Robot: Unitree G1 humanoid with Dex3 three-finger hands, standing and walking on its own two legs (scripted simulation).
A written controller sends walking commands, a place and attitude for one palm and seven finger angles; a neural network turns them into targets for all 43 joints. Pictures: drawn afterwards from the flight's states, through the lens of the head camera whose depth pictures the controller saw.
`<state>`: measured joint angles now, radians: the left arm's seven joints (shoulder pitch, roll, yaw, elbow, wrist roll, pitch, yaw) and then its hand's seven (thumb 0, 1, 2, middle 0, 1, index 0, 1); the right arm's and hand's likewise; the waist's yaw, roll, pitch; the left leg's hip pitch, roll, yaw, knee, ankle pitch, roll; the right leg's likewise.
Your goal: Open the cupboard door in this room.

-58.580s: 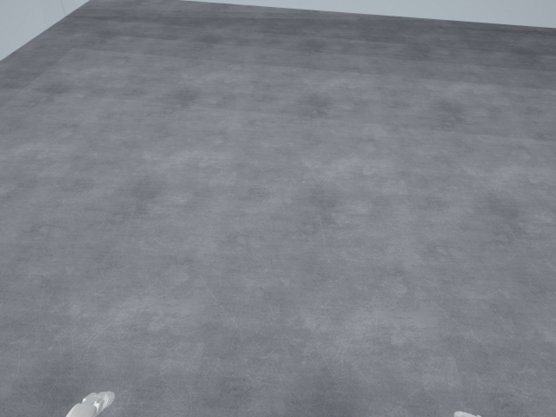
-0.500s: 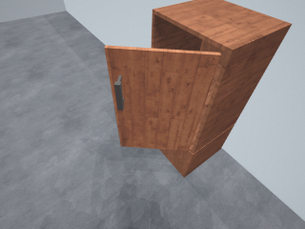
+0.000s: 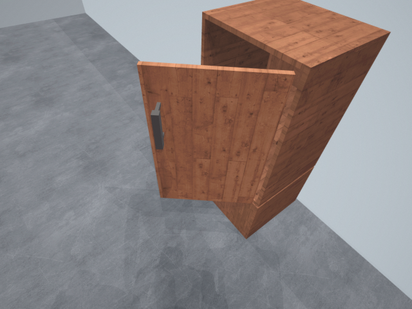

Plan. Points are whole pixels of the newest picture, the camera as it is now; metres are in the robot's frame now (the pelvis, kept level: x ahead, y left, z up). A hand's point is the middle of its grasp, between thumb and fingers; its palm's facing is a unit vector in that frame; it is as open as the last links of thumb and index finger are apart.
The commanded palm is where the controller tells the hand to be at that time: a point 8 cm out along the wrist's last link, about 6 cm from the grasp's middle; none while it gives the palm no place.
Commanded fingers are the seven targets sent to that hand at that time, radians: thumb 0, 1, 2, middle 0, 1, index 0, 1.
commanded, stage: look again from close up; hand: left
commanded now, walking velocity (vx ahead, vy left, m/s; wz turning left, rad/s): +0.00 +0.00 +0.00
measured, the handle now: (159, 126) +0.58 +0.17 +0.00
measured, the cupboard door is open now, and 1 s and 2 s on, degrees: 50 50 50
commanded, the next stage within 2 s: raise the hand with hooked fingers in 0.06 s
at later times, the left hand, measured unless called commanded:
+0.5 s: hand (142, 261) +0.21 +0.14 -0.01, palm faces +0.02 -1.00 +0.04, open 8.1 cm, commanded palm +0.13 +0.22 -0.05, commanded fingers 0.00 0.48 0.72 -0.23 -0.57 -0.23 -0.57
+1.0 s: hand (114, 249) +0.24 +0.20 -0.04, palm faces +0.01 -1.00 -0.02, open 11.1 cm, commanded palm +0.20 +0.26 -0.03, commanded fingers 0.00 -0.10 0.47 -0.27 -0.94 -0.27 -0.94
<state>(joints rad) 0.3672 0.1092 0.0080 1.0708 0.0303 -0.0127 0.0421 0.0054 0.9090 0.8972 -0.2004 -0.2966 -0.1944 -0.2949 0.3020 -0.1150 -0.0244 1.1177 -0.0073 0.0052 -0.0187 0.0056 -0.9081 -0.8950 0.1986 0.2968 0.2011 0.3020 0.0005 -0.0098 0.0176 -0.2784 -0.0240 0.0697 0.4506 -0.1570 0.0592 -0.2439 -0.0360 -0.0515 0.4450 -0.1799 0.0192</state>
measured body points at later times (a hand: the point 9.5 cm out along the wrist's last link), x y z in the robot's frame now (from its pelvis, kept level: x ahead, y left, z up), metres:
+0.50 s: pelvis +0.00 -0.02 -0.05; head +0.01 -0.01 +0.40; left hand +0.20 +0.19 -0.01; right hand +0.20 -0.27 -0.09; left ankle +0.06 +0.08 -0.74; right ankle +0.04 -0.13 -0.74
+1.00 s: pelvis +0.04 -0.03 -0.08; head +0.12 -0.02 +0.36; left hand +0.23 +0.26 -0.03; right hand +0.22 -0.24 -0.18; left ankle +0.06 +0.08 -0.74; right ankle +0.04 -0.13 -0.74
